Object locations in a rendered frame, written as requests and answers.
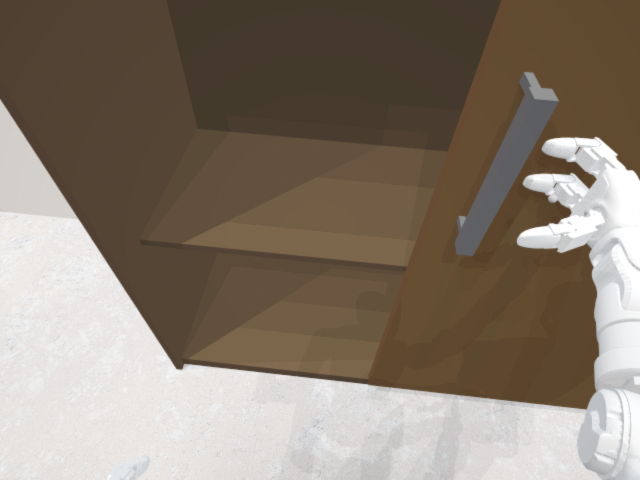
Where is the wardrobe door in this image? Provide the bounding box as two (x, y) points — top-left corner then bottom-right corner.
(368, 0), (640, 410)

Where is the robot right forearm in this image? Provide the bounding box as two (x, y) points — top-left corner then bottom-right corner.
(589, 227), (640, 394)

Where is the robot right hand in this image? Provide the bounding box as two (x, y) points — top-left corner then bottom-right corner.
(517, 137), (640, 253)

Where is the right robot upper arm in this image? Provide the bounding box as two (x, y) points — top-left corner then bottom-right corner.
(577, 388), (640, 480)

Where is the handle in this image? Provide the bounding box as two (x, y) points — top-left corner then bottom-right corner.
(455, 72), (559, 256)

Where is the robot left hand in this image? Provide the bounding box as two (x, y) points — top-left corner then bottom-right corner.
(107, 455), (150, 480)

